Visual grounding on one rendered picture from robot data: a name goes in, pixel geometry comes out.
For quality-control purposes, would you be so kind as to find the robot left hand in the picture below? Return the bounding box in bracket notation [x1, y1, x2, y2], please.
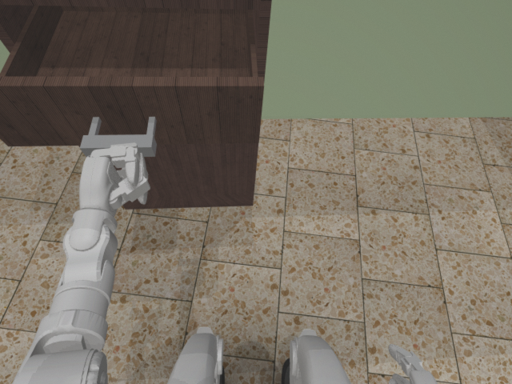
[79, 142, 150, 217]

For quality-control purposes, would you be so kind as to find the handle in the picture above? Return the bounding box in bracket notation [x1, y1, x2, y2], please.
[80, 117, 157, 157]

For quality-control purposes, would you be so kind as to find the robot left forearm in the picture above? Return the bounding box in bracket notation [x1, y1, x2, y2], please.
[12, 208, 118, 384]

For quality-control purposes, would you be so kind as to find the cabinet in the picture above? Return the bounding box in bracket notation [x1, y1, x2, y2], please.
[0, 0, 272, 210]

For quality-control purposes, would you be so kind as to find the robot right thigh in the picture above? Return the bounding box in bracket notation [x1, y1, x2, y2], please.
[290, 335, 351, 384]

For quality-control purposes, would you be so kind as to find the drawer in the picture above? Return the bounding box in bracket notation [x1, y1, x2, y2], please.
[0, 6, 264, 146]

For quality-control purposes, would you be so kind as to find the robot right hand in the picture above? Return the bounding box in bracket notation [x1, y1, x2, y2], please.
[388, 344, 437, 384]

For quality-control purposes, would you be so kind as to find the robot left upper arm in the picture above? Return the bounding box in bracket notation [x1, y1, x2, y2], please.
[16, 349, 108, 384]

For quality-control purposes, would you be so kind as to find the right robot shin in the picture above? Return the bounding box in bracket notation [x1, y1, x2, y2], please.
[290, 329, 317, 384]

